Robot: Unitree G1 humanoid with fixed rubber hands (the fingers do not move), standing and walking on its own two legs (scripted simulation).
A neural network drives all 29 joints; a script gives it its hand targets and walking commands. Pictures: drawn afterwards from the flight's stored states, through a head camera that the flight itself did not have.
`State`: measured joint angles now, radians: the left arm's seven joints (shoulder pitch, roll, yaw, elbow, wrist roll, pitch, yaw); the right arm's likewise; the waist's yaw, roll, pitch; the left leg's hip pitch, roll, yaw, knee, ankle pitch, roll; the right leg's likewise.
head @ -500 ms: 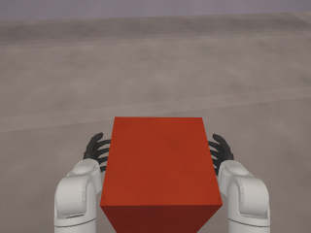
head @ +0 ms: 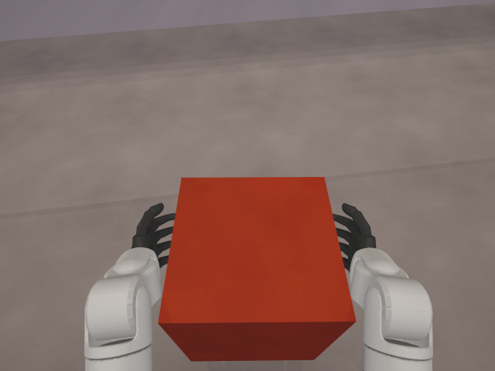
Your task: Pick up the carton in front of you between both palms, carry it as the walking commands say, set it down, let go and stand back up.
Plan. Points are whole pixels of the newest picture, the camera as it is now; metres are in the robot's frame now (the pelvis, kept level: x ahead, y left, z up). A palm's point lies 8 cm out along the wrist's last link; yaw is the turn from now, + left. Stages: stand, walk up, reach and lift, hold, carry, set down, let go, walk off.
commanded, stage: carry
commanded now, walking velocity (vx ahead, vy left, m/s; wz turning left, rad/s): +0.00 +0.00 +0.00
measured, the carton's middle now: (252, 275) +0.27 +0.00 +0.02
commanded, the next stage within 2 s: none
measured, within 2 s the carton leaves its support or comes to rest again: neither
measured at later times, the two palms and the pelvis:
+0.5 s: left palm (171, 208) +0.39 +0.14 +0.04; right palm (341, 212) +0.38 -0.16 +0.04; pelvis +0.11 +0.00 -0.01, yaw -2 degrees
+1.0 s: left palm (181, 224) +0.37 +0.13 +0.02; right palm (350, 229) +0.36 -0.17 +0.02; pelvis +0.07 -0.01 -0.02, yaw -3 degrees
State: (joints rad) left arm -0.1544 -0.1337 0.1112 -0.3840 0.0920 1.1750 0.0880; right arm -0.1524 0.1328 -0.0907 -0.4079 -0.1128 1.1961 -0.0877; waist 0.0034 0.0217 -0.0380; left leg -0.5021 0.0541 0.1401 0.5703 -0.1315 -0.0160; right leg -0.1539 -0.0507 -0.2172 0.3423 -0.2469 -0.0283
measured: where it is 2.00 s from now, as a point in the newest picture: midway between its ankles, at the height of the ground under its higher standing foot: outside the picture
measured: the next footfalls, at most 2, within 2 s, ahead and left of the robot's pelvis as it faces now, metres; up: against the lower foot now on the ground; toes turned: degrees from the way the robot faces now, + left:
left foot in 0.06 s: +0.18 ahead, +0.11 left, +0.00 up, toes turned +10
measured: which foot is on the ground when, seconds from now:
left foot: up 0.00-0.04, down 0.06-1.00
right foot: down 0.00-1.00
